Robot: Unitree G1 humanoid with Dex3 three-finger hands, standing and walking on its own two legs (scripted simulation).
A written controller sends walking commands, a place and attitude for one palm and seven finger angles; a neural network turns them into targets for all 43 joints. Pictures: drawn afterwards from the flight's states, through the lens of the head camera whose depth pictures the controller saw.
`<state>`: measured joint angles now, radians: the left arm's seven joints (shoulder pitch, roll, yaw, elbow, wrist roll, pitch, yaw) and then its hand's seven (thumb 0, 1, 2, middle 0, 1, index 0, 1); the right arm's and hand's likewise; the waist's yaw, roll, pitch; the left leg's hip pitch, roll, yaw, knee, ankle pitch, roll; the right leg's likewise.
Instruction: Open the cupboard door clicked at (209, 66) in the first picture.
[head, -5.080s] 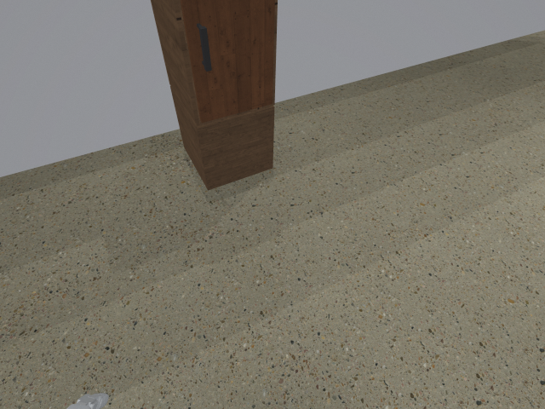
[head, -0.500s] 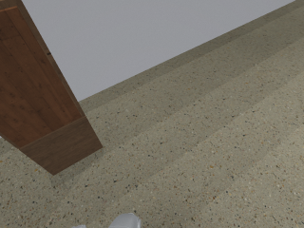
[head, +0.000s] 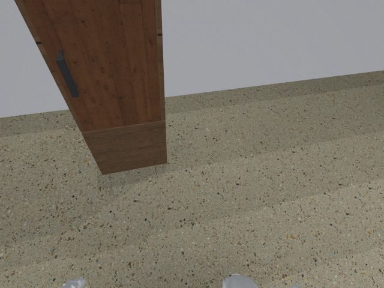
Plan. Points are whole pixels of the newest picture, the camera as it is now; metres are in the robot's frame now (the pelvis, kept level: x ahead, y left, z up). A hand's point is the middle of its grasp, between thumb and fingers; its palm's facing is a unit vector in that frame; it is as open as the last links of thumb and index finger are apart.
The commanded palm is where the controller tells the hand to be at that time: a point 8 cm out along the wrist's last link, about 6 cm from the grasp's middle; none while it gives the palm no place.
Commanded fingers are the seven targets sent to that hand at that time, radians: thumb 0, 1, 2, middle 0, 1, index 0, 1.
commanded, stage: turn to face it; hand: left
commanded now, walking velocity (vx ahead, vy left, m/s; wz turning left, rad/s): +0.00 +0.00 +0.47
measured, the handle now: (68, 74) +0.70 +0.45 -0.03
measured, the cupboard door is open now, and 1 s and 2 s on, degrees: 0 0 0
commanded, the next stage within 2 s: take the last steps up to it in 0.36 s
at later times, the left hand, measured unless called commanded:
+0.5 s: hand out of the picture +0.01 +0.17 -0.15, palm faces +0.23 -0.94 -0.26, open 7.4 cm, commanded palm none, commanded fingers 0.00 0.90 0.90 -0.20 -0.30 -0.20 -0.30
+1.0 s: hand out of the picture +0.03 +0.22 -0.17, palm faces +0.29 -0.94 -0.17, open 7.4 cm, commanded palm none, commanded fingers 0.00 0.90 0.90 -0.20 -0.30 -0.20 -0.30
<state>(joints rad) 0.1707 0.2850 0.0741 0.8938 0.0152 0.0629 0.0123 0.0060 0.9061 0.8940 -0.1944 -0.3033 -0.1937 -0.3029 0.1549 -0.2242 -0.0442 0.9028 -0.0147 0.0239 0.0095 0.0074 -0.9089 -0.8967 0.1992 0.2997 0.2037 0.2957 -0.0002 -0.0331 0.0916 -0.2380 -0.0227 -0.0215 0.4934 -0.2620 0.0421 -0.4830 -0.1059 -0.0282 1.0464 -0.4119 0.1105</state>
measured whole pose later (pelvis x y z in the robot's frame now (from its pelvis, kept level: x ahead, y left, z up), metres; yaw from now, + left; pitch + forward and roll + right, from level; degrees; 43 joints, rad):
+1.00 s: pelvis +0.04 +0.03 +0.00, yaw +17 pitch -2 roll +1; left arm 0.23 0.19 0.04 1.05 0.02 0.02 -0.01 0.01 0.91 0.89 -0.19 -0.30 -0.19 -0.30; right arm 0.44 -0.10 -0.01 1.12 -0.01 -0.05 -0.02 0.01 -0.91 -0.90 0.20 0.30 0.20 0.30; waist -0.02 -0.03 0.04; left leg 0.05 -0.04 0.06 0.27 -0.30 0.05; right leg -0.53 -0.11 -0.07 0.90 -0.25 0.04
